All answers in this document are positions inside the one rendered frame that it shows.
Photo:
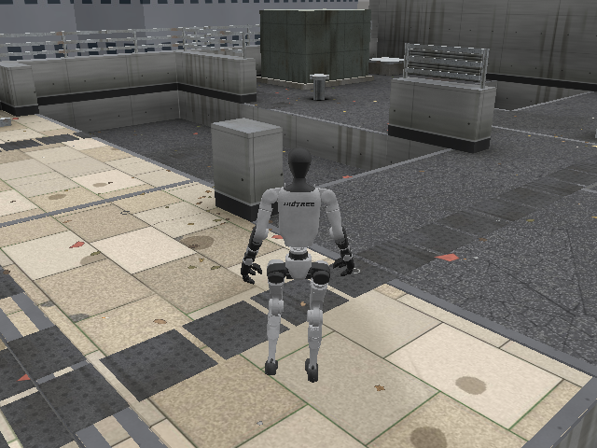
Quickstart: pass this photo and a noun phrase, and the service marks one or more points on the left robot forearm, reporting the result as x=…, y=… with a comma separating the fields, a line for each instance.
x=252, y=249

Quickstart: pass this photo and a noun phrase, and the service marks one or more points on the robot left upper arm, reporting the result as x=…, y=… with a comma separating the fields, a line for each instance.
x=264, y=212

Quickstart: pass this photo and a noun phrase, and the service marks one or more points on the robot right hand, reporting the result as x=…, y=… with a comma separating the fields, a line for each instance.
x=340, y=262

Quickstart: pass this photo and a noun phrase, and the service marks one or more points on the humanoid robot torso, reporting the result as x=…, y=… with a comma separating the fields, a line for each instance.
x=299, y=214

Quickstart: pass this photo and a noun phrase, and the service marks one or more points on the right robot forearm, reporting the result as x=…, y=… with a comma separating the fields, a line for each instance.
x=343, y=247

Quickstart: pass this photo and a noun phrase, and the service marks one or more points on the robot left hand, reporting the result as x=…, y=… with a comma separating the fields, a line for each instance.
x=245, y=270

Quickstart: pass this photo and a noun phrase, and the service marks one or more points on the robot head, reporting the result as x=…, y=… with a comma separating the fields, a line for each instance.
x=299, y=160

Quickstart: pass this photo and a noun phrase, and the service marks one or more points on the robot right upper arm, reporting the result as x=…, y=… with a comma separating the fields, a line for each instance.
x=333, y=213

